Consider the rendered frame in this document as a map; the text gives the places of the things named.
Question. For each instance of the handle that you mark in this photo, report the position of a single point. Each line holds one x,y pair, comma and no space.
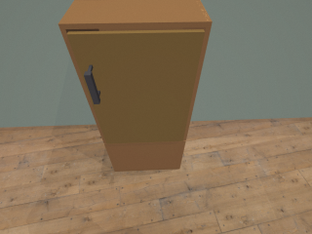
89,78

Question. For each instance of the cupboard door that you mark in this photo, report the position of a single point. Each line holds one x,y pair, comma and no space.
146,80

